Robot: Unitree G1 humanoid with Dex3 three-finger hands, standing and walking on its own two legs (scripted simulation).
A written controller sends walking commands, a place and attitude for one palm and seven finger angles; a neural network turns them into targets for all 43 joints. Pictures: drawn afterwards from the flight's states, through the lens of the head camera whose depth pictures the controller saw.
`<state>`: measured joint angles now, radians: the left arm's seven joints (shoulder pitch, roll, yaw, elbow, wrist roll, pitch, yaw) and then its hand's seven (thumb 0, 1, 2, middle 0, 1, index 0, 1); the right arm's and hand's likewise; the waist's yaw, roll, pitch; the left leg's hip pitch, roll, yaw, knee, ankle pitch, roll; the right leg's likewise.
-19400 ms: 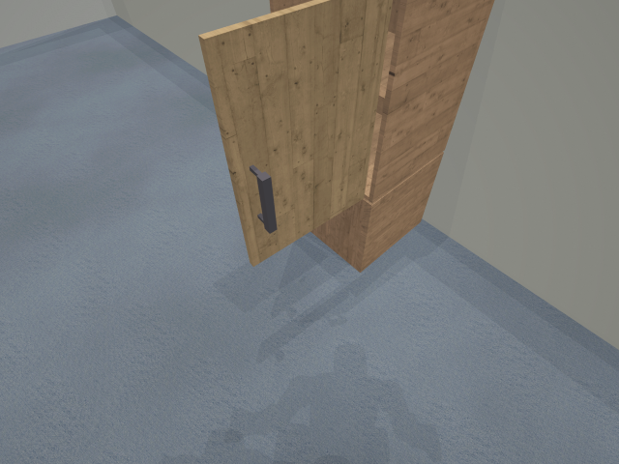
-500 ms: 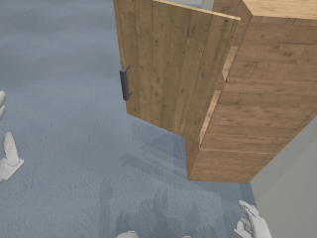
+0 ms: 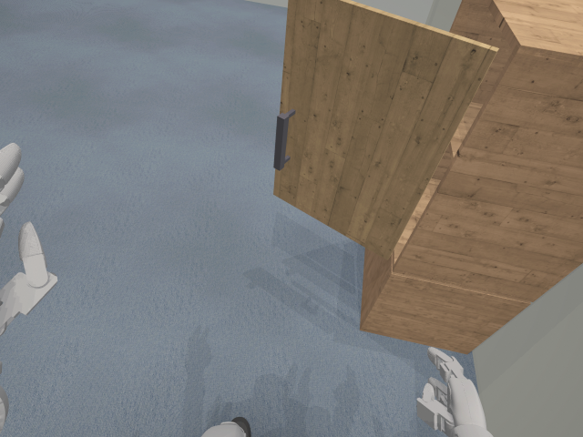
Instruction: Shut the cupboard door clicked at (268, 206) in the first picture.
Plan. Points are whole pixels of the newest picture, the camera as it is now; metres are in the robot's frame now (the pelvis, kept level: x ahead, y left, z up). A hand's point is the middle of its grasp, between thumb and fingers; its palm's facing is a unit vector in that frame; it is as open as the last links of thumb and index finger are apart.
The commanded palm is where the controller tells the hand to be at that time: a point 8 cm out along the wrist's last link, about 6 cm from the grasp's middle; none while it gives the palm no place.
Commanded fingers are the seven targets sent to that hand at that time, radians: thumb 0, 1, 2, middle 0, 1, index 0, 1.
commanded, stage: step back with the hand held close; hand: left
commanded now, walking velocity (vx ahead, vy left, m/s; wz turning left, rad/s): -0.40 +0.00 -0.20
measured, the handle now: (285, 140) +0.82 +0.12 -0.09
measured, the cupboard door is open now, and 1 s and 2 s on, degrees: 66 66 66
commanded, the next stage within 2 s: stop stepping back and stand still in 0.02 s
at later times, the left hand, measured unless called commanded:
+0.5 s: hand (16, 309) +0.16 +0.27 +0.18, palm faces +0.30 -0.90 -0.33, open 7.4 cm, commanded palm +0.10 +0.32 +0.19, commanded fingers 0.00 0.90 0.90 -0.20 -0.30 -0.20 -0.30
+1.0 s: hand (58, 344) +0.15 +0.24 +0.16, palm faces +0.30 -0.88 -0.38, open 7.4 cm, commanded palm none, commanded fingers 0.00 0.90 0.90 -0.20 -0.30 -0.20 -0.30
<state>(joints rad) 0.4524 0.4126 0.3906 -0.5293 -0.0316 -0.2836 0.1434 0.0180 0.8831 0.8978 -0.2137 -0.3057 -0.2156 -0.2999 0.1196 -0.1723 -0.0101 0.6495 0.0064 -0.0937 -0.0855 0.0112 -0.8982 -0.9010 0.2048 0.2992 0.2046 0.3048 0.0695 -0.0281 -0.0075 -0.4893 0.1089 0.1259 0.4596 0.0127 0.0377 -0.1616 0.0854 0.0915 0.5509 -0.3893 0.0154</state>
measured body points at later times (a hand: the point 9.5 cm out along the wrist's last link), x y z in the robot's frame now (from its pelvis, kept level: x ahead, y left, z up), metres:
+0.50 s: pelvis -0.09 +0.05 +0.02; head -0.09 +0.09 +0.47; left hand +0.14 +0.32 +0.20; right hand -0.01 -0.20 -0.06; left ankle +0.01 +0.13 -0.72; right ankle -0.12 -0.07 -0.68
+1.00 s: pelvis -0.10 +0.03 +0.00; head -0.11 +0.03 +0.45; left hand +0.13 +0.28 +0.18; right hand -0.02 -0.26 -0.09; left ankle -0.04 +0.15 -0.73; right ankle -0.17 -0.01 -0.72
